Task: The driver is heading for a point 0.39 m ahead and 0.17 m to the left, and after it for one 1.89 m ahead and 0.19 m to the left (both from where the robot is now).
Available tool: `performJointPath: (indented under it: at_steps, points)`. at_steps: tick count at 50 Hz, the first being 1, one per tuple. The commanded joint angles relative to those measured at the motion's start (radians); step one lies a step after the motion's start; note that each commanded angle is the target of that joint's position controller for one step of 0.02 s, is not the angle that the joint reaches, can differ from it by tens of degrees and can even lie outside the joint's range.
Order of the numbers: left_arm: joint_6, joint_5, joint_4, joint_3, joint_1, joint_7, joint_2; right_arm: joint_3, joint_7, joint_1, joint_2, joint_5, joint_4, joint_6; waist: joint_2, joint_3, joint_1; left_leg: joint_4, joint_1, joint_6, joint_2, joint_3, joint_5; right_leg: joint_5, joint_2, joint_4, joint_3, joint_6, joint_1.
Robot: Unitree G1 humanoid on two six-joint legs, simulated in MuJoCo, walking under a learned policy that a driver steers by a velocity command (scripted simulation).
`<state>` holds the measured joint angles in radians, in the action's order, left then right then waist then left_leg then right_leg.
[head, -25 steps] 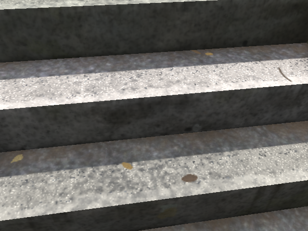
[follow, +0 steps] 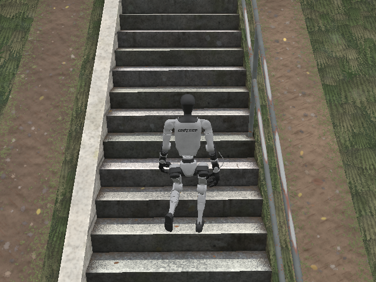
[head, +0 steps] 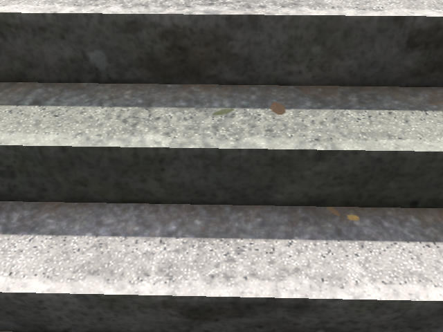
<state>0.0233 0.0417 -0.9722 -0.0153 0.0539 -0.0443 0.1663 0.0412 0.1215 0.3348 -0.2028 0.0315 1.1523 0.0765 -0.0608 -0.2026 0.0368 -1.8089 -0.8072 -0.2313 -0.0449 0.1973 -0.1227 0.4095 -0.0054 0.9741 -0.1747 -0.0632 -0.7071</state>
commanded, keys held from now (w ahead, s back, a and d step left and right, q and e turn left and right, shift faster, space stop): w+q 0.38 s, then q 0.36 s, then e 0.26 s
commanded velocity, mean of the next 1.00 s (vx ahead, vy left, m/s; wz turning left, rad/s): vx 0.30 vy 0.00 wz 0.42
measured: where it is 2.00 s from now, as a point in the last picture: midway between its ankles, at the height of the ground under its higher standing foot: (194, 278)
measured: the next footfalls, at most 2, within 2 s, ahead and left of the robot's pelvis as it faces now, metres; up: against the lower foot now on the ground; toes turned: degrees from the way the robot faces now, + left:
left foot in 0.34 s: +0.32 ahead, +0.16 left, +0.19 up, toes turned +14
right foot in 0.92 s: +0.57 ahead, +0.03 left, +0.38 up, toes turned +22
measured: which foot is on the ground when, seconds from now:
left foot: up 0.00-0.32, down 0.34-0.96, up 0.98-1.00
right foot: down 0.00-0.38, up 0.40-0.90, down 0.92-1.00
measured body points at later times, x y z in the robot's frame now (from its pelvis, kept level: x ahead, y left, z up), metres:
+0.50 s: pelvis +0.24 +0.07 +0.17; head +0.23 +0.07 +0.62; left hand +0.21 +0.30 +0.02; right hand +0.43 -0.12 +0.05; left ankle +0.28 +0.15 -0.48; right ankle +0.14 -0.12 -0.38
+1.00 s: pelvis +0.41 +0.05 +0.30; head +0.40 +0.05 +0.75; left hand +0.50 +0.31 +0.20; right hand +0.57 -0.15 +0.16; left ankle +0.28 +0.16 -0.41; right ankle +0.53 +0.01 -0.29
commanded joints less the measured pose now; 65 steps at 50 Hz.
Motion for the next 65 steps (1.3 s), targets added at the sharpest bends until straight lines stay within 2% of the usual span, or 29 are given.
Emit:
performJointPath:
  at_steps: [1, 5, 12, 14, 16, 18, 19, 20, 21, 22, 23, 26, 28, 30, 35, 37, 40, 44, 45, 46, 47, 48, 49, 50, 52, 54, 56, 59, 65]
  points:
    - [0.031, 0.013, -0.097, -0.021, 0.058, 0.004, -0.097, -0.024, -0.033, -0.051, 0.101, -0.006, -0.096, -0.023, 0.001, 0.079, -0.086, -0.208, -0.372, -0.061, 0.059, 0.046, 0.03, -0.1, -0.23, -0.561, 0.363, -0.121, 0.279]
    - [0.035, 0.065, -0.138, -0.01, 0.158, -0.009, -0.06, -0.062, -0.003, -0.171, 0.123, -0.033, -0.165, -0.04, 0.102, 0.14, -0.094, -0.614, -0.6, -0.1, 0.052, -0.062, 0.263, -0.154, -0.251, -0.709, 0.187, -0.145, 0.343]
    - [0.066, 0.121, -0.215, -0.031, 0.448, -0.03, -0.016, -0.09, -0.059, -0.536, 0.043, -0.015, -0.392, -0.11, 0.122, 0.104, -0.014, -0.079, -0.719, -0.078, 0.177, -0.2, 0.149, -0.238, -0.266, -0.885, 0.037, -0.142, 0.564]
    - [0.059, 0.061, -0.193, -0.017, 0.38, -0.081, 0.063, -0.111, -0.04, -0.668, 0.054, 0.003, -0.457, -0.166, 0.148, 0.125, -0.045, 0.224, -0.291, -0.054, 0.164, -0.346, 0.415, -0.621, -0.305, -1.044, -0.036, -0.212, 0.319]
    - [0.108, 0.034, -0.162, 0.008, 0.372, -0.069, 0.205, -0.099, -0.001, -0.51, 0.063, -0.008, -0.429, -0.161, 0.214, 0.05, -0.148, 0.271, -0.097, 0.006, 0.049, -0.401, 0.379, -1.623, -0.343, -0.863, -0.107, -0.233, 0.492]
    - [0.115, -0.002, -0.156, 0.037, 0.377, -0.066, 0.249, -0.079, -0.016, -0.342, 0.016, -0.01, -0.381, -0.132, 0.257, -0.01, -0.187, 0.705, -0.058, 0.02, -0.062, -0.411, 0.475, -1.936, -0.332, -0.639, -0.113, -0.209, 0.855]
    - [0.116, 0.077, -0.178, 0.025, 0.498, -0.083, 0.187, -0.059, -0.045, -0.205, -0.065, -0.029, -0.323, -0.129, 0.194, -0.191, -0.149, 0.657, 0.324, -0.04, -0.05, -0.24, 0.212, -1.939, -0.301, -0.428, -0.053, -0.177, 0.652]
    - [0.099, 0.092, -0.138, 0.038, 0.437, -0.092, 0.189, -0.037, -0.071, 0.003, -0.115, -0.035, -0.26, -0.135, 0.128, -0.286, -0.22, 0.879, 0.584, -0.077, 0.023, 0.021, 0.199, -1.55, -0.225, -0.189, 0.01, -0.134, 0.45]
    - [0.068, 0.081, -0.098, 0.035, 0.347, -0.126, 0.119, -0.015, -0.082, 0.22, -0.21, 0.005, -0.171, -0.133, -0.094, -0.246, -0.267, 1.274, 0.817, -0.155, 0.164, 0.433, 0.36, -0.545, -0.04, 0.163, 0.077, -0.071, 0.022]
    - [0.051, 0.003, -0.104, 0.066, 0.304, -0.119, 0.132, 0.03, -0.078, 0.251, -0.258, 0.034, -0.147, -0.108, -0.118, -0.097, -0.261, 1.433, 0.703, -0.065, 0.222, 0.628, 0.484, -0.494, 0.006, 0.647, 0.322, -0.05, -0.159]
    - [0.058, 0.002, -0.095, 0.065, 0.293, -0.096, 0.077, 0.02, -0.08, 0.196, -0.205, 0.041, -0.128, -0.082, -0.145, -0.039, -0.209, 1.424, 0.59, -0.021, 0.223, 0.636, 0.522, -0.535, 0.053, 0.885, 0.483, -0.056, -0.25]
    - [0.066, -0.006, -0.012, 0.017, 0.155, -0.035, -0.038, -0.024, -0.055, -0.182, -0.027, -0.002, -0.116, -0.03, 0.087, 0.058, 0.025, 1.305, 0.346, 0.045, 0.135, 0.283, 0.23, -0.473, 0.046, 1.057, 0.446, -0.145, -0.387]
    - [0.056, -0.021, 0.041, 0.023, 0.152, -0.007, 0.022, -0.051, -0.043, -0.218, 0.035, 0.032, -0.128, -0.018, 0.093, 0.018, 0.077, 1.331, 0.362, 0.067, 0.132, 0.103, -0.135, -0.384, 0.004, 1.029, 0.358, -0.128, -0.441]
    - [0.052, -0.039, 0.084, 0.021, 0.086, 0.002, 0.037, -0.038, -0.062, -0.198, -0.005, 0.041, -0.183, 0.006, -0.011, 0.0, 0.061, 1.387, 0.343, 0.084, 0.094, 0.019, -0.187, -0.238, 0.002, 1.132, 0.265, -0.064, -0.406]
    - [0.025, -0.018, 0.194, -0.007, -0.071, 0.024, 0.072, -0.044, -0.078, 0.08, -0.071, 0.081, -0.164, -0.001, 0.088, 0.033, -0.022, 1.404, 0.384, 0.044, 0.098, 0.084, 0.18, -0.247, -0.013, 1.103, 0.206, 0.048, -0.576]
    - [0.008, -0.008, 0.226, 0.0, -0.119, 0.057, 0.085, -0.043, -0.075, 0.124, -0.082, 0.059, -0.201, 0.002, -0.044, 0.059, -0.051, 1.419, 0.416, -0.002, 0.137, 0.195, 0.223, -0.195, -0.022, 1.134, 0.2, 0.096, -0.627]
    - [-0.038, 0.011, 0.259, -0.015, -0.215, 0.065, 0.077, -0.04, -0.057, 0.129, -0.122, 0.016, -0.252, 0.035, -0.031, 0.131, -0.083, 1.478, 0.621, -0.055, 0.254, 0.288, 0.139, -0.043, -0.072, 0.902, 0.182, 0.121, -0.792]
    - [-0.056, 0.0, 0.261, -0.028, -0.198, -0.033, 0.012, -0.03, -0.026, 0.045, -0.155, -0.026, -0.258, 0.047, -0.098, 0.125, -0.018, 1.635, 0.326, -0.022, 0.257, 0.084, -0.19, 0.12, -0.004, 0.546, 0.014, 0.092, -0.065]
    - [-0.04, -0.062, 0.182, -0.031, 0.08, 0.069, -0.075, 0.013, -0.122, 0.163, -0.125, -0.064, -0.169, 0.014, -0.108, 0.065, -0.003, 1.587, 0.507, 0.0, 0.253, -0.065, -0.701, 0.275, 0.064, 0.485, -0.06, -0.024, 0.134]
    - [-0.018, -0.075, 0.161, -0.024, 0.15, 0.099, -0.04, 0.013, -0.157, 0.179, -0.149, -0.085, -0.143, 0.01, -0.139, 0.12, 0.039, 1.434, 0.623, 0.041, 0.213, -0.107, -1.079, 0.221, 0.081, 0.258, 0.013, -0.05, 0.172]
    - [-0.008, -0.025, 0.2, 0.005, 0.006, 0.005, 0.154, 0.021, -0.044, 0.008, -0.209, -0.021, -0.231, 0.045, -0.005, -0.004, 0.007, 1.257, 0.584, 0.053, 0.168, -0.063, -1.063, -0.428, 0.043, 0.189, 0.252, -0.114, 0.128]
    - [-0.027, 0.024, 0.218, 0.025, 0.045, -0.019, 0.21, 0.029, -0.013, 0.029, -0.124, 0.0, -0.268, 0.036, 0.256, -0.157, -0.014, 1.142, 0.395, 0.132, 0.042, -0.069, -0.418, -0.341, -0.062, -0.166, 0.652, -0.232, 0.32]
    - [-0.053, 0.064, 0.242, 0.02, 0.121, -0.042, 0.167, 0.042, 0.004, 0.066, -0.092, 0.006, -0.217, -0.018, 0.423, -0.12, 0.08, 0.748, 0.245, 0.211, -0.031, 0.105, 0.274, 0.058, -0.212, -0.457, 1.089, -0.275, 0.303]
    - [-0.04, 0.051, 0.194, 0.036, 0.228, -0.034, 0.171, 0.075, -0.008, 0.02, -0.112, -0.024, -0.191, -0.05, 0.327, 0.002, 0.137, 0.317, 0.108, 0.193, -0.103, 0.257, 0.225, 0.31, -0.187, -0.517, 1.2, -0.263, 0.231]
    - [0.008, 0.001, 0.122, 0.057, 0.144, 0.001, 0.199, 0.051, -0.07, -0.096, -0.088, -0.019, -0.238, -0.013, 0.144, 0.15, 0.024, 0.155, -0.14, 0.153, -0.105, 0.214, 0.113, 0.421, -0.125, -0.473, 0.935, -0.166, 0.192]
    - [0.042, -0.013, 0.117, 0.018, -0.005, 0.005, 0.036, 0.028, -0.109, -0.123, -0.094, -0.003, -0.246, -0.009, -0.002, 0.092, -0.064, 0.191, -0.067, 0.171, -0.012, 0.103, 0.116, 0.236, -0.08, -0.396, 0.696, -0.14, 0.08]
    - [0.073, -0.044, 0.15, -0.001, -0.078, 0.018, -0.018, 0.026, -0.136, -0.142, -0.101, -0.001, -0.265, -0.018, 0.07, 0.027, -0.105, 0.231, -0.024, 0.217, 0.042, 0.047, 0.184, -0.012, -0.043, -0.405, 0.579, -0.092, 0.071]
    - [0.09, -0.017, 0.157, 0.019, -0.006, 0.034, 0.065, 0.015, -0.125, -0.177, -0.107, 0.002, -0.285, -0.009, 0.127, -0.018, -0.063, 0.141, -0.077, 0.243, 0.021, -0.004, 0.234, -0.284, -0.03, -0.412, 0.49, -0.109, 0.137]
    - [0.073, -0.02, 0.192, 0.041, 0.155, 0.021, 0.118, 0.021, -0.166, -0.262, -0.141, 0.022, -0.324, -0.025, 0.154, 0.03, 0.018, 0.362, -0.236, 0.343, 0.069, -0.007, 0.254, 0.053, -0.094, -0.47, 0.68, -0.199, 0.315]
